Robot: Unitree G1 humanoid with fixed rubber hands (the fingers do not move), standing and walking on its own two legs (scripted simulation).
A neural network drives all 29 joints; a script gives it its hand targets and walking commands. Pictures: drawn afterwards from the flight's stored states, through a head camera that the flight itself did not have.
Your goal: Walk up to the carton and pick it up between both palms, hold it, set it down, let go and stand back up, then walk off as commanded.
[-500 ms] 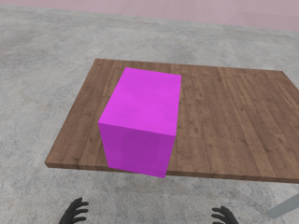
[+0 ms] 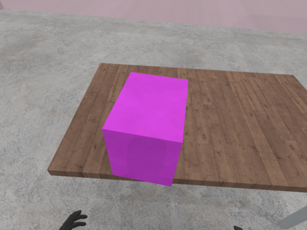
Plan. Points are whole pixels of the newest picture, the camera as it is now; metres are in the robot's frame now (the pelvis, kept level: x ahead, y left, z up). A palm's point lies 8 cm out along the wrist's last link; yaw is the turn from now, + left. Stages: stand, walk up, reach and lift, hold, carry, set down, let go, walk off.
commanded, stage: stand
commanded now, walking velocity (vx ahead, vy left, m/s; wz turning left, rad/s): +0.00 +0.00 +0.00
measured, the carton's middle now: (150, 127) +0.48 +0.03 -0.02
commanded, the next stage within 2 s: walk off in 0.72 s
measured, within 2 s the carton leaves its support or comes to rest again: neither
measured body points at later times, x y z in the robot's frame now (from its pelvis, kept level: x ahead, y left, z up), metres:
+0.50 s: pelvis -0.01 +0.01 +0.01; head -0.03 -0.01 +0.46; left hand +0.03 +0.30 -0.12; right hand +0.04 -0.28 -0.14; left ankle -0.02 +0.13 -0.74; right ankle +0.01 -0.11 -0.74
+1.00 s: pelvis -0.05 +0.01 +0.00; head -0.03 +0.00 +0.44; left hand +0.02 +0.30 -0.14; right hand +0.02 -0.29 -0.14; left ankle -0.02 +0.13 -0.74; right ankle +0.01 -0.12 -0.74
